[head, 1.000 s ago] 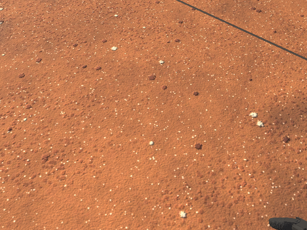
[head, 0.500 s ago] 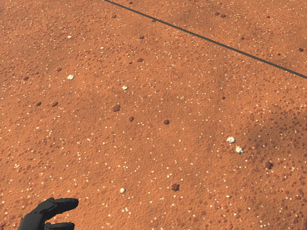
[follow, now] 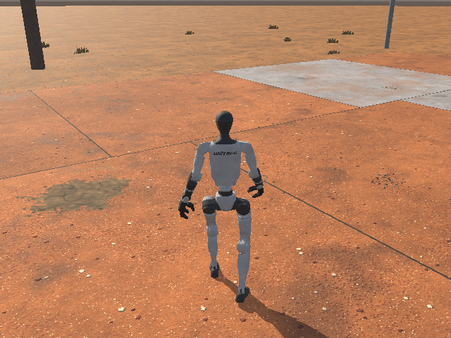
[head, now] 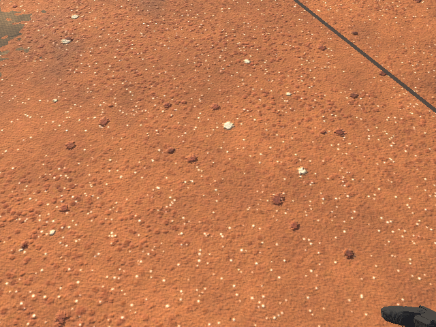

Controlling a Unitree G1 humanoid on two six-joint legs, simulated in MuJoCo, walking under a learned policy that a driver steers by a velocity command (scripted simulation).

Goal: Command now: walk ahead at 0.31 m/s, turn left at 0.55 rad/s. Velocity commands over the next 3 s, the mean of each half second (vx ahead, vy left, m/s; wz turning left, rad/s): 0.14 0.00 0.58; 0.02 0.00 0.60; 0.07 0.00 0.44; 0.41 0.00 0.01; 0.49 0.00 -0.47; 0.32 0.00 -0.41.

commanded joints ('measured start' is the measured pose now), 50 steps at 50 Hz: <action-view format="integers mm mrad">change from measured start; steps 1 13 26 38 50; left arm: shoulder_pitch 82 -135 -153 -206 -235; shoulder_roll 53 93 175 177 141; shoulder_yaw -16 -4 27 42 46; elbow -139 -165 -205 -201 -195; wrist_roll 35 25 53 17 25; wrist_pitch -41 11 -3 44 46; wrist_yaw -9 21 -3 14 27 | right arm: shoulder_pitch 264 93 196 76 78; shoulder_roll -337 -196 -220 -113 -185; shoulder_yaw -97 -66 -73 -47 -61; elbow -42 -59 -74 -114 -111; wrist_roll -23 -1 -6 9 -1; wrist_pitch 0 30 58 97 43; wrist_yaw -29 -73 -85 -58 -72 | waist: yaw -73 -32 -76 -19 -47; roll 264 58 -228 -225 113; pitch -470 -213 -173 -160 -113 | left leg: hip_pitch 905 260 -92 87 377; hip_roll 392 128 -94 22 211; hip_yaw -771 -322 -232 -39 -378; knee -113 -216 563 240 -248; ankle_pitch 549 420 -569 -317 216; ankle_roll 368 159 -127 -178 124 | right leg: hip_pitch -662 -550 -113 -132 -680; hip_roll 146 46 -345 -220 36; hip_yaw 223 341 781 337 331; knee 880 375 -214 -225 596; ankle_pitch -252 192 793 624 42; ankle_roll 37 74 -321 -256 33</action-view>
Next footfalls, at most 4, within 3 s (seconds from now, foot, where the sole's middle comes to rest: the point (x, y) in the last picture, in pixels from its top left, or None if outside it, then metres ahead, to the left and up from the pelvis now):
0.46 right None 0.27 -0.12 -0.75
0.88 left None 0.12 0.11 -0.75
1.36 right None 0.27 -0.05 -0.75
1.74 left None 0.15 0.22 -0.75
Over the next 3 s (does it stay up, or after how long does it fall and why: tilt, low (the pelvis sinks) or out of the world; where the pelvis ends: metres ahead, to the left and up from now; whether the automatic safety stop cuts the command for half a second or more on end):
stays up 0.64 0.50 0.02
